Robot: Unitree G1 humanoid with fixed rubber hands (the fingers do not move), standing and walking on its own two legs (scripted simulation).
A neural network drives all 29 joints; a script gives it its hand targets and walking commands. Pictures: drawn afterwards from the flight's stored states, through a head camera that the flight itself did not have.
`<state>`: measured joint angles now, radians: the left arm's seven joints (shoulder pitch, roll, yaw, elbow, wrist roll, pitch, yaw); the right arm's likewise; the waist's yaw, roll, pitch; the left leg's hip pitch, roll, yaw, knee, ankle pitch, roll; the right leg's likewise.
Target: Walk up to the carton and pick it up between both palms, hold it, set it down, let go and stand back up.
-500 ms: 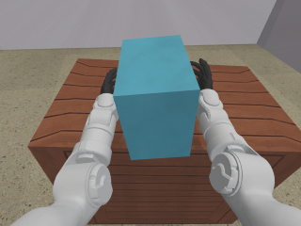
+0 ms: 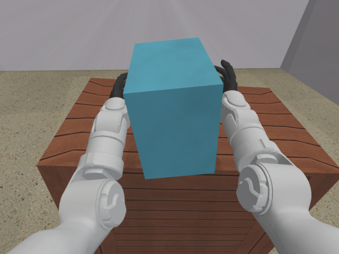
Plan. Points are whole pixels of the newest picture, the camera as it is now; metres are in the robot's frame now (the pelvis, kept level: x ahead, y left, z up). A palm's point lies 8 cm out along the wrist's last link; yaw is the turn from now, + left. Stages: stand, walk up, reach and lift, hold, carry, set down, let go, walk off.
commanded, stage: reach and lift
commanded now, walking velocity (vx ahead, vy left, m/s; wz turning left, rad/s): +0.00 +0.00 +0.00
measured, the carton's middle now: (172, 105) +0.43 +0.01 +0.20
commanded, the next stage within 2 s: hold in 1.28 s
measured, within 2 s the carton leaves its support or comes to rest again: neither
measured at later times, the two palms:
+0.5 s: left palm (116, 97) +0.40 +0.14 +0.23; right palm (230, 88) +0.41 -0.11 +0.27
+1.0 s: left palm (117, 92) +0.39 +0.14 +0.25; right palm (235, 79) +0.40 -0.12 +0.30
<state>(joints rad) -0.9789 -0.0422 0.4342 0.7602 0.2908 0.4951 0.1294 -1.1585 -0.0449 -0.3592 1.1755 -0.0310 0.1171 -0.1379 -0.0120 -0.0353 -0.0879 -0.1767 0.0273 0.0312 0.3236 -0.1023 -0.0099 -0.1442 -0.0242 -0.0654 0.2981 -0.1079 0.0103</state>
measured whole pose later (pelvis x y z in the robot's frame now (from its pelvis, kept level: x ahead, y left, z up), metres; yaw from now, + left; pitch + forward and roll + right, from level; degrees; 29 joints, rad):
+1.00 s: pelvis +0.00 +0.00 +0.00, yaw +0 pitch -3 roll -1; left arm -1.01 -0.02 0.43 0.56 0.26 0.78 0.09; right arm -1.22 -0.08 -0.17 1.01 0.23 0.42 -0.24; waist -0.06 -0.04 -0.10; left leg -0.17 0.03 0.03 0.33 -0.10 -0.01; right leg -0.14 -0.02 -0.07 0.30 -0.10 0.01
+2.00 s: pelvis +0.00 +0.00 +0.00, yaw +0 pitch -3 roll -1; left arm -1.06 0.01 0.43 0.53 0.24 0.89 0.08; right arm -1.30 -0.11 -0.13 0.99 0.30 0.55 -0.29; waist -0.06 -0.02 -0.15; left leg -0.17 0.03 0.03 0.33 -0.10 -0.01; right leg -0.13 -0.02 -0.07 0.30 -0.10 0.01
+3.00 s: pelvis +0.01 +0.00 +0.00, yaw +0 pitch -3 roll -1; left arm -1.12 0.05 0.44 0.66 0.29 0.70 0.04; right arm -1.40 -0.12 -0.13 1.17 0.22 0.38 -0.24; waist -0.06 -0.02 -0.15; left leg -0.17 0.03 0.02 0.33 -0.12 -0.01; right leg -0.13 -0.02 -0.07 0.30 -0.12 0.01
